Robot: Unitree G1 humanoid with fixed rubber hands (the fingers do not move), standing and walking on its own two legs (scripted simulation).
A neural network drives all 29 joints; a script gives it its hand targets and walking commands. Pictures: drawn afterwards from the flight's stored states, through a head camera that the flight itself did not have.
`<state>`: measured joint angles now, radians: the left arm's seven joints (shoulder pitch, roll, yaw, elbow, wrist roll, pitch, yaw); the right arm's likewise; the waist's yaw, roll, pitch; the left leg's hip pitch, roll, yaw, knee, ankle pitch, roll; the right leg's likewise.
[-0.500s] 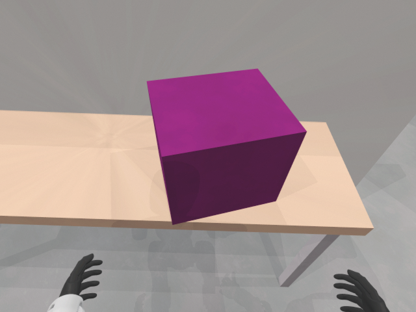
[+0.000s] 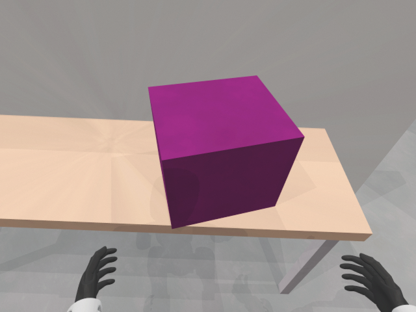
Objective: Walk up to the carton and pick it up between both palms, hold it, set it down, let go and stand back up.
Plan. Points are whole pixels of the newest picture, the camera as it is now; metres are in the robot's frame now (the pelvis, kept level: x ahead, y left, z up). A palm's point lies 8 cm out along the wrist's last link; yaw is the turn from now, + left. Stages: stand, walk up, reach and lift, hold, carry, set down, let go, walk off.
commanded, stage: reach and lift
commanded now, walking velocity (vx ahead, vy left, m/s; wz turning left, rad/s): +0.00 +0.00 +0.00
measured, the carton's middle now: (215, 150) +0.50 -0.01 +0.02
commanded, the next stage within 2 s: none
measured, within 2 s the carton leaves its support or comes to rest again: neither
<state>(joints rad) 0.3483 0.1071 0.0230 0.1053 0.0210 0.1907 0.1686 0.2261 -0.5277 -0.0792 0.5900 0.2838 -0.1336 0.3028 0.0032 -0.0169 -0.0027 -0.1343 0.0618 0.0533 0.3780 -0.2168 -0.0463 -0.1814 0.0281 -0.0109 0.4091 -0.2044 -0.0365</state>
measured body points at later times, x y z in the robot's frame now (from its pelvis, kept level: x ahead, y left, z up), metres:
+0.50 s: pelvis +0.01 -0.01 +0.00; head +0.01 +0.01 +0.45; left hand +0.19 +0.19 +0.00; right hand +0.20 -0.33 +0.01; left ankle -0.01 +0.15 -0.74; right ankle +0.01 -0.09 -0.74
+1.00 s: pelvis +0.01 +0.00 +0.00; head +0.00 +0.01 +0.45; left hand +0.24 +0.19 +0.03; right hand +0.26 -0.33 +0.05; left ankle -0.01 +0.15 -0.74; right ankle +0.01 -0.09 -0.74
